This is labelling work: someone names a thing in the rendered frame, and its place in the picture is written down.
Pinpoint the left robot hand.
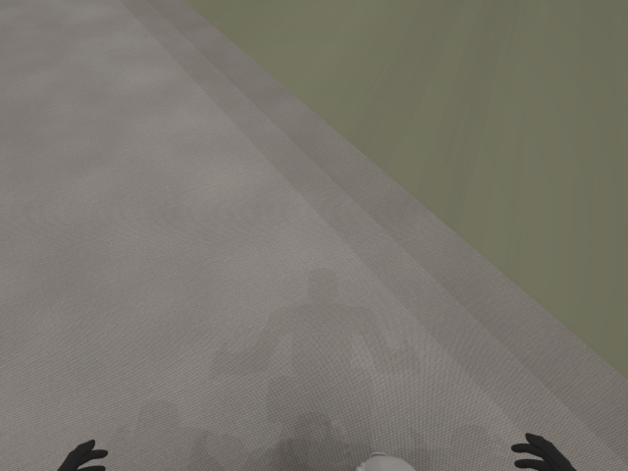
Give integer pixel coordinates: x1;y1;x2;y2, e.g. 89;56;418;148
57;440;108;471

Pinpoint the right robot hand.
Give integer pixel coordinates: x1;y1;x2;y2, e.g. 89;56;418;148
511;433;577;471

